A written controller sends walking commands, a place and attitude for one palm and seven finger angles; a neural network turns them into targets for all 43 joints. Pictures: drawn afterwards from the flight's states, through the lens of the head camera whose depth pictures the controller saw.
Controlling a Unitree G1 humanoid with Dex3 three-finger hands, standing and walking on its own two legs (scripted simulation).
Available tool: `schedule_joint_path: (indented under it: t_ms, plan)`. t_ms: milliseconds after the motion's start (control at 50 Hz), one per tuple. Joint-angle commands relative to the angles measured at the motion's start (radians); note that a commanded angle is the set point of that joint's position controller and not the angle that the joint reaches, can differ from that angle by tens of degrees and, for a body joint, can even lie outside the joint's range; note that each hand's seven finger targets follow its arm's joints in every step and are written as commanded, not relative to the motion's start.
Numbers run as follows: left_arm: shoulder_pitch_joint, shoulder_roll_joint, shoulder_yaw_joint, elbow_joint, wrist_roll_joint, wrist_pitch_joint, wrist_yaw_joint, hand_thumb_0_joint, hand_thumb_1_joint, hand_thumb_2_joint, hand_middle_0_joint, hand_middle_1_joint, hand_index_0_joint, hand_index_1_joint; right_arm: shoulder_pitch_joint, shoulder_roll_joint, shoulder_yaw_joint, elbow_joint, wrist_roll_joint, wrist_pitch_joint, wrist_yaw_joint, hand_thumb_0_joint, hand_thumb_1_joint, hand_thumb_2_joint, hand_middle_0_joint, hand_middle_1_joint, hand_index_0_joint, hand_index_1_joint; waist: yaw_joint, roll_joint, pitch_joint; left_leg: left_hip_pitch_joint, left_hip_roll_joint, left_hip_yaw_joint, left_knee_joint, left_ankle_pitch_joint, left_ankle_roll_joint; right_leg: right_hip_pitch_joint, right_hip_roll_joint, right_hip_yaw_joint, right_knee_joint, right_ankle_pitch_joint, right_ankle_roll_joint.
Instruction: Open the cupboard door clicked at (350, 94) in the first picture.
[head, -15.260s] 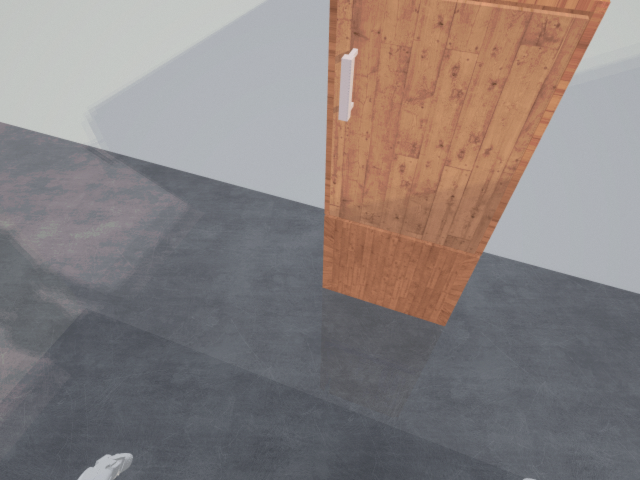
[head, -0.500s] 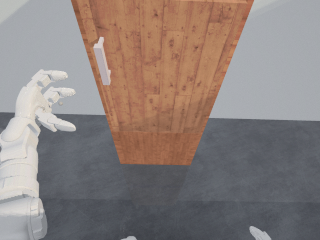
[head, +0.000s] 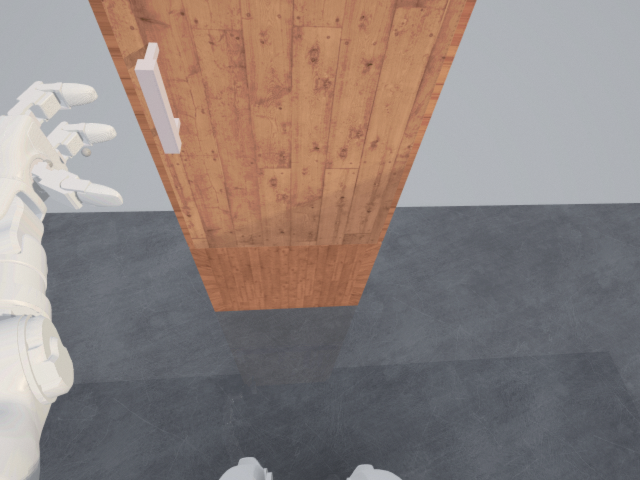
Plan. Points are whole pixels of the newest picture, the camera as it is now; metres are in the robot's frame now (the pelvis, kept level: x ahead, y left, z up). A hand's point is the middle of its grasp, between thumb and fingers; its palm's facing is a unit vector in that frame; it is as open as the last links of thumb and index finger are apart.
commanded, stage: move the hooked fingers beside the handle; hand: left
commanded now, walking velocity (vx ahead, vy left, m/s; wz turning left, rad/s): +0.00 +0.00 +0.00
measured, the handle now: (163, 101) +0.58 +0.20 +0.11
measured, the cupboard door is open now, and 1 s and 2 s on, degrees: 0 0 0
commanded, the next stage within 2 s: slide the fingers in behind the handle in 1.58 s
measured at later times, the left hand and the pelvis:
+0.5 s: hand (111, 105) +0.55 +0.25 +0.13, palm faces +0.03 -1.00 +0.03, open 13.9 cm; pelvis +0.01 +0.00 -0.01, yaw -1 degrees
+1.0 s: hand (114, 121) +0.53 +0.25 +0.11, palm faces +0.02 -1.00 +0.04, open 14.0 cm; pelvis +0.02 +0.01 -0.01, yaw -1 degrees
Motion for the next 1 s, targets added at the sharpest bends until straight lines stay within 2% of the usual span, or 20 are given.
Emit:
schedule_joint_path:
  t_ms: [0,40,60,180,260,320,340,420,520,560,620,640,680,720,760,800,860,900,940,980]
  plan:
    - [-0.477,0.359,0.066,-0.180,-0.002,-0.073,0.000,0.000,-0.500,0.300,-0.300,-1.200,-0.300,-1.200,0.122,-0.180,-0.070,-0.069,-0.007,-0.009,-0.018,0.000,-0.900,-0.900,0.200,0.300,0.200,0.300,-0.013,0.127,-0.402,0.327,0.006,-0.083,-0.059,0.318,-0.002,0.039,0.015,0.043,-0.068,0.288,-0.002]
    - [-0.496,0.374,0.071,-0.182,0.010,-0.081,0.005,0.000,-0.500,0.300,-0.300,-1.200,-0.300,-1.200,0.134,-0.180,-0.072,-0.066,-0.011,-0.001,-0.015,0.000,-0.900,-0.900,0.200,0.300,0.200,0.300,-0.012,0.163,-0.418,0.339,0.007,-0.083,-0.048,0.345,-0.004,0.027,0.018,0.043,-0.062,0.299,-0.001]
    - [-0.517,0.344,0.040,-0.179,0.014,-0.083,0.004,0.000,-0.500,0.300,-0.300,-1.200,-0.300,-1.200,0.137,-0.178,-0.070,-0.065,-0.012,0.002,-0.013,0.000,-0.900,-0.900,0.200,0.300,0.200,0.300,-0.025,0.195,-0.416,0.358,0.008,-0.086,-0.047,0.343,-0.008,0.000,0.020,0.040,-0.062,0.285,-0.002]
    - [-0.581,0.389,0.046,-0.055,0.025,-0.047,0.001,0.000,-0.500,0.300,-0.300,-1.200,-0.300,-1.200,0.176,-0.196,-0.065,-0.057,-0.012,0.023,-0.019,0.000,-0.900,-0.900,0.200,0.300,0.200,0.300,-0.069,0.099,-0.366,0.264,0.013,-0.089,-0.038,0.254,0.006,-0.026,0.022,0.044,-0.073,0.229,0.007]
    - [-0.683,0.433,0.043,-0.073,0.057,-0.056,0.015,0.000,-0.500,0.300,-0.300,-1.200,-0.300,-1.200,0.209,-0.197,-0.061,-0.047,-0.021,0.027,-0.020,0.000,-0.900,-0.900,0.200,0.300,0.200,0.300,-0.086,0.188,-0.426,0.306,0.016,-0.102,-0.013,0.307,0.001,-0.069,0.023,0.044,-0.058,0.242,0.005]
    - [-0.729,0.420,0.032,-0.071,0.065,-0.069,0.027,0.000,-0.500,0.300,-0.300,-1.200,-0.300,-1.200,0.234,-0.197,-0.059,-0.039,-0.031,0.032,-0.016,0.000,-0.900,-0.900,0.200,0.300,0.200,0.300,-0.106,0.195,-0.453,0.338,0.023,-0.114,0.006,0.350,-0.001,-0.105,0.030,0.038,-0.049,0.245,0.004]
    - [-0.740,0.464,0.060,-0.073,0.071,-0.073,0.030,0.000,-0.500,0.300,-0.300,-1.200,-0.300,-1.200,0.241,-0.202,-0.061,-0.037,-0.033,0.036,-0.017,0.000,-0.900,-0.900,0.200,0.300,0.200,0.300,-0.102,0.205,-0.480,0.343,0.027,-0.117,0.012,0.367,-0.004,-0.100,0.030,0.039,-0.043,0.256,0.006]
    - [-0.661,0.460,0.070,0.014,0.076,-0.038,0.023,0.000,-0.500,0.300,-0.300,-1.200,-0.300,-1.200,0.265,-0.200,-0.054,-0.044,-0.036,0.050,-0.010,0.000,-0.900,-0.900,0.200,0.300,0.200,0.300,-0.091,0.185,-0.485,0.309,0.022,-0.106,0.020,0.393,0.000,-0.077,0.034,0.033,-0.035,0.289,0.005]
    - [-0.556,0.546,0.136,-0.056,0.093,-0.028,0.017,0.000,-0.500,0.300,-0.300,-1.200,-0.300,-1.200,0.279,-0.197,-0.061,-0.076,-0.040,0.077,-0.003,0.000,-0.900,-0.900,0.200,0.300,0.200,0.300,-0.045,0.195,-0.543,0.286,0.018,-0.077,0.031,0.492,0.002,0.016,0.038,0.037,-0.019,0.418,0.008]
    - [-0.523,0.479,0.092,-0.075,0.093,-0.024,0.010,0.000,-0.500,0.300,-0.300,-1.200,-0.300,-1.200,0.274,-0.188,-0.068,-0.084,-0.036,0.090,0.003,0.000,-0.900,-0.900,0.200,0.300,0.200,0.300,-0.049,0.203,-0.522,0.310,0.023,-0.075,0.029,0.511,-0.001,-0.010,0.042,0.031,-0.025,0.417,0.010]
    - [-0.530,0.451,0.097,-0.090,0.054,-0.027,-0.002,0.000,-0.500,0.300,-0.300,-1.200,-0.300,-1.200,0.272,-0.194,-0.071,-0.085,-0.037,0.096,0.003,0.000,-0.900,-0.900,0.200,0.300,0.200,0.300,-0.066,0.136,-0.464,0.285,0.022,-0.073,0.020,0.465,0.009,-0.004,0.048,0.029,-0.041,0.405,0.009]
    - [-0.546,0.504,0.134,-0.109,0.050,-0.035,-0.007,0.000,-0.500,0.300,-0.300,-1.200,-0.300,-1.200,0.271,-0.200,-0.074,-0.083,-0.036,0.099,0.000,0.000,-0.900,-0.900,0.200,0.300,0.200,0.300,-0.060,0.154,-0.484,0.292,0.024,-0.070,0.018,0.464,0.008,0.008,0.047,0.035,-0.041,0.415,0.011]
    - [-0.594,0.457,0.097,-0.160,0.040,-0.053,-0.015,0.000,-0.500,0.300,-0.300,-1.200,-0.300,-1.200,0.263,-0.194,-0.075,-0.079,-0.033,0.100,0.000,0.000,-0.900,-0.900,0.200,0.300,0.200,0.300,-0.074,0.191,-0.496,0.338,0.024,-0.077,0.019,0.472,0.005,-0.018,0.048,0.034,-0.043,0.401,0.007]
    - [-0.645,0.419,0.066,-0.227,0.042,-0.081,-0.006,0.000,-0.500,0.300,-0.300,-1.200,-0.300,-1.200,0.258,-0.187,-0.075,-0.068,-0.037,0.097,0.004,0.000,-0.900,-0.900,0.200,0.300,0.200,0.300,-0.075,0.291,-0.510,0.429,0.031,-0.097,0.027,0.529,-0.007,-0.084,0.049,0.026,-0.039,0.364,-0.001]
    - [-0.627,0.386,0.061,-0.253,0.042,-0.094,0.008,0.000,-0.500,0.300,-0.300,-1.200,-0.300,-1.200,0.255,-0.181,-0.083,-0.052,-0.042,0.096,0.010,0.000,-0.900,-0.900,0.200,0.300,0.200,0.300,-0.068,0.332,-0.550,0.524,0.044,-0.121,0.036,0.620,-0.024,-0.129,0.051,0.018,-0.040,0.345,-0.002]
    - [-0.568,0.352,0.055,-0.206,0.033,-0.079,0.016,0.000,-0.500,0.300,-0.300,-1.200,-0.300,-1.200,0.249,-0.180,-0.083,-0.047,-0.041,0.097,0.014,0.000,-0.900,-0.900,0.200,0.300,0.200,0.300,-0.061,0.281,-0.526,0.511,0.047,-0.129,0.029,0.615,-0.028,-0.127,0.052,0.009,-0.043,0.327,-0.003]
    - [-0.552,0.266,-0.003,-0.136,0.024,-0.029,0.021,0.000,-0.500,0.300,-0.300,-1.200,-0.300,-1.200,0.238,-0.177,-0.081,-0.045,-0.037,0.096,0.019,0.000,-0.900,-0.900,0.200,0.300,0.200,0.300,-0.074,0.241,-0.456,0.467,0.043,-0.125,0.020,0.589,-0.021,-0.138,0.047,0.004,-0.048,0.327,0.002]
    - [-0.510,0.307,0.024,-0.056,0.038,0.007,0.036,0.000,-0.500,0.300,-0.300,-1.200,-0.300,-1.200,0.235,-0.184,-0.076,-0.056,-0.033,0.099,0.018,0.000,-0.900,-0.900,0.200,0.300,0.200,0.300,-0.068,0.149,-0.393,0.357,0.032,-0.111,0.007,0.483,-0.008,-0.099,0.043,0.004,-0.048,0.320,0.003]
    - [-0.529,0.365,0.055,-0.067,0.055,0.003,0.060,0.000,-0.500,0.300,-0.300,-1.200,-0.300,-1.200,0.231,-0.188,-0.071,-0.070,-0.033,0.098,0.014,0.000,-0.900,-0.900,0.200,0.300,0.200,0.300,-0.064,0.142,-0.393,0.317,0.025,-0.101,0.003,0.456,-0.002,-0.071,0.037,0.016,-0.043,0.333,0.004]
    - [-0.574,0.381,0.056,-0.112,0.070,-0.027,0.082,0.000,-0.500,0.300,-0.300,-1.200,-0.300,-1.200,0.222,-0.185,-0.070,-0.080,-0.035,0.094,0.014,0.000,-0.900,-0.900,0.200,0.300,0.200,0.300,-0.071,0.143,-0.409,0.309,0.024,-0.099,0.010,0.430,-0.003,-0.069,0.035,0.023,-0.034,0.328,0.005]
